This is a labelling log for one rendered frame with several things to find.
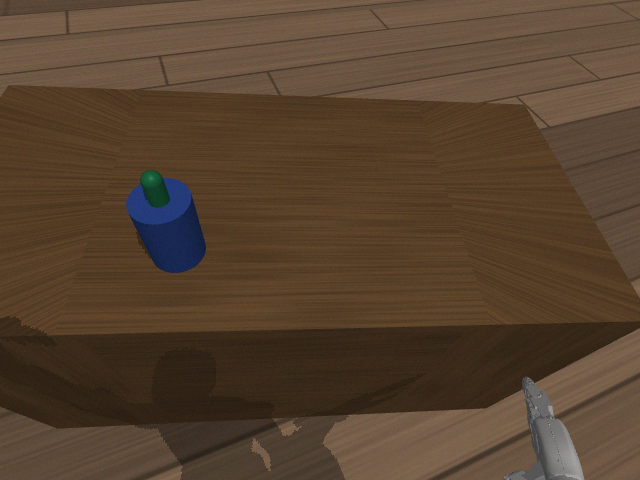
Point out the right robot hand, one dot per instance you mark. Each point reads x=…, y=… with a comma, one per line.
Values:
x=556, y=454

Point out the bottle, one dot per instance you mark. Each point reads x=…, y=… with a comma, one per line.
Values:
x=164, y=214

